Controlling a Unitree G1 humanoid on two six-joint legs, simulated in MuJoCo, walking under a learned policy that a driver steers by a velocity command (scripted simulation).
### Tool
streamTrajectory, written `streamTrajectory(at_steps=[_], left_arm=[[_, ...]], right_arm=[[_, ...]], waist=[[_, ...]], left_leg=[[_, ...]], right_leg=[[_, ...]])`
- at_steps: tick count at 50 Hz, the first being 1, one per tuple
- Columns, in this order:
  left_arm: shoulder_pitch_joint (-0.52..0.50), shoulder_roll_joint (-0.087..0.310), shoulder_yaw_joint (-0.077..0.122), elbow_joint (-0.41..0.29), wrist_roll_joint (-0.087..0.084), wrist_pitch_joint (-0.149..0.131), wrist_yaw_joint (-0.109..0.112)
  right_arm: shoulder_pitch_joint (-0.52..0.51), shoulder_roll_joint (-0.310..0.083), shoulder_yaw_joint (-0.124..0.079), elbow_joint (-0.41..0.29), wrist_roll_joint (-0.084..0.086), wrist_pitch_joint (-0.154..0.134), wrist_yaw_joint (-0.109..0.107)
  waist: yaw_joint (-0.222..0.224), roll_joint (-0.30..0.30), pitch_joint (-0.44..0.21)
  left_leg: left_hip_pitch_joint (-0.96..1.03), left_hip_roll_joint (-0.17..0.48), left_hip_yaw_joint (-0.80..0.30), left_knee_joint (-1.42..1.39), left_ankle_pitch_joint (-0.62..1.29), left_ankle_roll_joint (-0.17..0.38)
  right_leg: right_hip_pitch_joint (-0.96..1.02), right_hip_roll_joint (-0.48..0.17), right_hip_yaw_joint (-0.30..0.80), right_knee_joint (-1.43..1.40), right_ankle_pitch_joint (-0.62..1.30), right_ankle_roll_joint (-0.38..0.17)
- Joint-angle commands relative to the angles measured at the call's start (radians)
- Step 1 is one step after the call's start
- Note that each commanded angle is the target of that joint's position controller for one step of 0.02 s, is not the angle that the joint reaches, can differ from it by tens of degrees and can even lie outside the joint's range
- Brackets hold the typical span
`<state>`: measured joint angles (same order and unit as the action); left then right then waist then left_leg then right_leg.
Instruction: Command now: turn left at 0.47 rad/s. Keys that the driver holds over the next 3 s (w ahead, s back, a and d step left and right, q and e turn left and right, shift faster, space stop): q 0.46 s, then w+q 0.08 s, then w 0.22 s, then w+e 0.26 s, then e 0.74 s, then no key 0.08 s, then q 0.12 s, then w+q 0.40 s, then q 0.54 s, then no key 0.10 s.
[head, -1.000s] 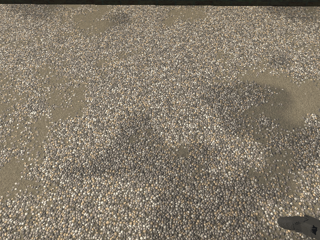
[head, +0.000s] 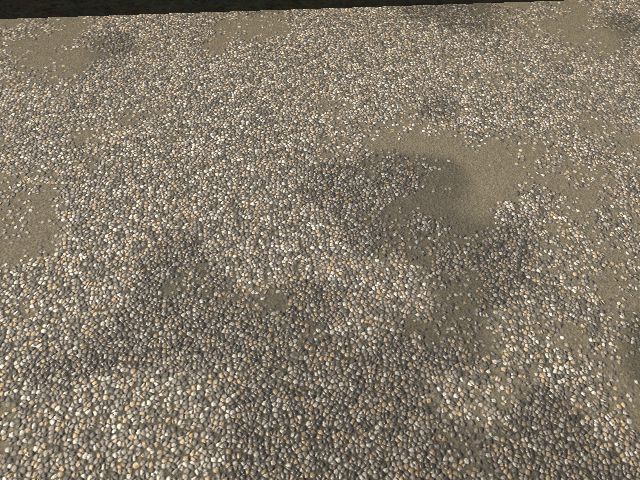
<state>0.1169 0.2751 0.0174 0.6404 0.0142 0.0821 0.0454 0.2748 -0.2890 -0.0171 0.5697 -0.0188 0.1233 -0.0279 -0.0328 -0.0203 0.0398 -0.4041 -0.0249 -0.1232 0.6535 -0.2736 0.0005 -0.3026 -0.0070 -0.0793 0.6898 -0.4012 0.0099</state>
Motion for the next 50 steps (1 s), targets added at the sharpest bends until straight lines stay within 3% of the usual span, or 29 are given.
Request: streamTrajectory(at_steps=[1,4,5,8,9,11,13,14,15,16,17,19,20,23,24,25,26,30,33,34,35,36,37,38,39,41,44,48,50], left_arm=[[-0.122,0.067,0.013,-0.128,-0.024,-0.038,-0.002],[-0.066,0.12,0.029,-0.094,-0.018,-0.055,-0.009],[-0.05,0.085,0.019,-0.092,-0.016,-0.057,-0.013],[-0.06,0.027,-0.008,-0.1,-0.015,-0.072,-0.031],[-0.036,0.04,-0.002,-0.064,-0.026,-0.08,-0.043],[0.011,0.065,0.01,-0.041,-0.018,-0.085,-0.049],[0.068,0.055,0.016,-0.029,0.009,-0.08,-0.049],[0.129,0.082,0.026,-0.022,0.027,-0.074,-0.049],[0.147,0.176,0.042,-0.025,0.056,-0.061,-0.051],[0.136,0.247,0.069,-0.016,0.064,-0.057,-0.051],[0.065,0.2,0.057,-0.041,0.057,-0.057,-0.047],[-0.049,0.109,0.028,-0.067,0.031,-0.049,-0.035],[-0.063,0.089,0.022,-0.07,0.023,-0.043,-0.029],[0.01,0.078,0.017,-0.045,0.019,-0.027,-0.017],[0.045,0.082,0.019,-0.043,0.017,-0.022,-0.013],[0.092,0.077,0.03,-0.025,-0.007,-0.033,-0.033],[0.12,0.09,0.037,-0.012,0.0,-0.038,-0.04],[0.159,0.08,0.045,-0.001,0.025,-0.016,-0.061],[0.139,0.072,0.044,-0.015,0.02,0.001,-0.06],[0.118,0.064,0.04,-0.019,0.011,0.006,-0.056],[0.095,0.041,0.03,-0.024,0.0,0.004,-0.048],[0.081,-0.008,0.016,-0.046,0.001,-0.007,-0.042],[0.028,-0.022,0.0,-0.117,-0.006,-0.028,-0.044],[-0.03,0.061,0.023,-0.129,-0.001,-0.035,-0.04],[-0.025,0.07,0.029,-0.125,-0.013,-0.044,-0.043],[0.037,0.045,0.025,-0.109,-0.015,-0.048,-0.046],[0.091,0.019,0.014,-0.079,-0.008,-0.031,-0.049],[0.067,0.006,0.004,-0.085,-0.005,-0.01,-0.061],[0.137,-0.035,-0.006,-0.06,0.002,-0.016,-0.065]], right_arm=[[0.151,-0.213,-0.059,-0.072,-0.039,0.006,-0.012],[0.009,-0.186,-0.053,-0.096,0.023,-0.013,-0.032],[-0.006,-0.164,-0.048,-0.096,0.026,-0.005,-0.031],[0.014,-0.175,-0.062,-0.08,0.017,0.023,-0.033],[0.008,-0.185,-0.068,-0.081,0.021,0.011,-0.036],[-0.012,-0.2,-0.075,-0.089,0.055,-0.007,-0.035],[-0.042,-0.173,-0.066,-0.104,0.069,-0.016,-0.024],[-0.051,-0.145,-0.059,-0.102,0.069,-0.023,-0.018],[-0.049,-0.083,-0.043,-0.133,0.069,-0.036,-0.013],[-0.057,-0.129,-0.061,-0.148,0.059,-0.057,-0.014],[-0.048,-0.195,-0.084,-0.114,0.067,-0.063,-0.017],[0.044,-0.202,-0.097,-0.045,0.065,-0.036,-0.039],[0.076,-0.184,-0.093,-0.031,0.059,-0.023,-0.045],[0.046,-0.132,-0.071,-0.06,0.067,-0.009,-0.046],[0.037,-0.128,-0.064,-0.072,0.073,-0.007,-0.041],[0.005,-0.131,-0.076,-0.019,0.02,-0.008,-0.009],[-0.007,-0.12,-0.07,-0.023,0.021,-0.009,0.003],[-0.104,-0.048,-0.029,-0.064,0.024,0.002,-0.003],[-0.128,-0.019,-0.004,-0.082,0.023,-0.014,-0.009],[-0.095,0.011,0.01,-0.073,0.018,-0.024,-0.011],[-0.04,0.036,0.021,-0.054,0.004,-0.038,-0.014],[0.043,0.009,0.021,-0.033,-0.014,-0.056,-0.015],[0.057,-0.167,-0.042,0.011,0.028,-0.066,-0.011],[0.053,-0.158,-0.046,0.012,0.025,-0.071,-0.011],[0.036,-0.119,-0.032,0.01,0.014,-0.079,-0.015],[-0.032,-0.058,-0.012,0.019,0.008,-0.096,-0.016],[-0.134,-0.023,-0.002,0.01,-0.001,-0.125,0.006],[-0.123,-0.029,-0.011,0.018,0.003,-0.116,0.01],[-0.153,-0.042,-0.019,0.013,0.014,-0.105,-0.001]], waist=[[-0.069,0.267,-0.168],[0.001,0.127,-0.153],[0.016,0.112,-0.143],[-0.01,0.156,-0.141],[-0.01,0.181,-0.16],[-0.001,0.236,-0.138],[0.045,0.184,-0.134],[0.078,0.107,-0.135],[0.057,-0.154,-0.131],[0.037,-0.238,-0.085],[0.014,-0.156,-0.032],[-0.052,-0.122,0.003],[-0.052,-0.095,-0.003],[-0.019,-0.07,-0.037],[0.001,-0.08,-0.056],[0.031,-0.059,-0.079],[0.049,-0.099,-0.086],[0.089,-0.157,-0.096],[0.093,-0.182,-0.09],[0.059,-0.153,-0.097],[0.021,-0.102,-0.113],[0.003,0.049,-0.156],[-0.024,0.363,-0.095],[-0.061,0.28,-0.026],[-0.052,0.214,-0.031],[0.01,0.154,-0.056],[0.044,0.192,-0.087],[0.019,0.157,-0.088],[0.064,0.098,-0.097]], left_leg=[[0.343,0.299,-0.55,-0.337,0.312,0.358],[0.274,0.24,-0.388,-0.301,0.322,0.286],[0.238,0.197,-0.356,-0.299,0.259,0.254],[0.216,0.133,-0.325,-0.286,0.198,0.214],[0.19,0.147,-0.349,-0.297,0.108,0.19],[0.119,0.148,-0.406,-0.317,-0.029,0.169],[-0.031,0.107,-0.419,-0.3,-0.189,0.107],[-0.146,0.04,-0.358,-0.167,-0.278,0.058],[-0.243,-0.108,-0.181,0.141,-0.353,-0.005],[-0.284,-0.092,-0.143,0.325,-0.38,-0.041],[-0.289,-0.064,-0.138,0.474,-0.314,-0.057],[-0.26,-0.048,-0.113,0.599,-0.197,-0.076],[-0.228,-0.048,-0.104,0.656,-0.157,-0.085],[-0.226,-0.044,-0.061,0.719,-0.1,-0.095],[-0.238,-0.024,-0.053,0.691,-0.085,-0.1],[-0.234,-0.043,-0.021,0.574,-0.064,-0.078],[-0.224,-0.041,-0.007,0.499,-0.058,-0.068],[-0.129,-0.014,0.054,0.199,-0.153,-0.041],[0.02,-0.019,0.148,-0.008,-0.167,-0.008],[0.122,-0.023,0.171,-0.127,-0.07,0.013],[0.27,-0.028,0.157,-0.237,0.005,0.039],[0.439,0.103,-0.048,-0.222,0.062,0.071],[0.32,0.231,-0.265,-0.286,0.054,0.16],[0.308,0.295,-0.324,-0.324,0.08,0.21],[0.298,0.311,-0.296,-0.319,0.176,0.24],[0.265,0.261,-0.157,-0.284,0.353,0.215],[0.152,0.187,0.013,-0.265,0.466,0.162],[0.15,0.207,0.002,-0.224,0.244,0.138],[0.067,0.185,0.019,-0.156,0.064,0.105]], right_leg=[[-0.337,0.102,0.178,0.476,-0.256,0.043],[-0.345,0.043,0.225,0.516,-0.114,0.059],[-0.307,0.038,0.19,0.431,-0.095,0.059],[-0.176,0.062,0.14,0.114,-0.035,0.039],[-0.1,0.071,0.149,0.062,-0.01,0.029],[-0.015,0.072,0.14,-0.063,0.058,-0.002],[0.191,0.033,0.13,-0.203,0.206,-0.043],[0.306,-0.079,0.211,-0.243,0.229,-0.077],[0.288,-0.308,0.458,-0.342,0.402,-0.179],[0.12,-0.412,0.619,-0.426,0.306,-0.27],[0.072,-0.362,0.552,-0.445,0.213,-0.279],[0.021,-0.243,0.37,-0.437,0.165,-0.207],[0.014,-0.235,0.313,-0.416,0.266,-0.201],[0.095,-0.215,0.219,-0.378,0.394,-0.223],[0.145,-0.225,0.218,-0.389,0.303,-0.223],[0.145,-0.195,0.156,-0.35,0.401,-0.163],[0.189,-0.186,0.141,-0.328,0.415,-0.144],[0.2,-0.229,0.152,-0.287,0.402,-0.176],[0.109,-0.224,0.16,-0.283,0.261,-0.183],[0.062,-0.212,0.151,-0.256,0.239,-0.163],[-0.024,-0.184,0.128,-0.196,0.214,-0.123],[-0.174,-0.104,0.058,-0.006,0.107,-0.069],[-0.307,0.032,-0.037,0.048,-0.087,-0.019],[-0.388,0.007,0.027,0.187,-0.13,0.004],[-0.402,0.005,0.058,0.275,-0.114,0.018],[-0.341,-0.007,0.089,0.295,-0.048,0.031],[-0.13,0.034,0.066,0.188,0.018,0.016],[-0.042,0.051,0.041,0.025,0.01,-0.034],[0.137,0.072,0.02,-0.144,0.12,-0.069]])
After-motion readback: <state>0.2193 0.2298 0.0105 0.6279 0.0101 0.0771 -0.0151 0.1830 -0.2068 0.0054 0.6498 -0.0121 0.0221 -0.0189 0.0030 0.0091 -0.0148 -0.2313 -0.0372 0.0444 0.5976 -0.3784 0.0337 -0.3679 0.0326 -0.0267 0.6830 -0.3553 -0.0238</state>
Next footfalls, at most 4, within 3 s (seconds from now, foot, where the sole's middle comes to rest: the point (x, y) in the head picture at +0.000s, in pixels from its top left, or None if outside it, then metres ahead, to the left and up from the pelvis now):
0.28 right None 0.06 -0.15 -0.76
0.70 left None -0.03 0.04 -0.76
1.02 right None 0.08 -0.10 -0.76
1.40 left None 0.11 0.09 -0.76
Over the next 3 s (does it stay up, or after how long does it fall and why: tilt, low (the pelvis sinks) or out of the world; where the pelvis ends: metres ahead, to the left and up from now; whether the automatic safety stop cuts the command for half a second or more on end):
stays up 0.01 -0.12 0.01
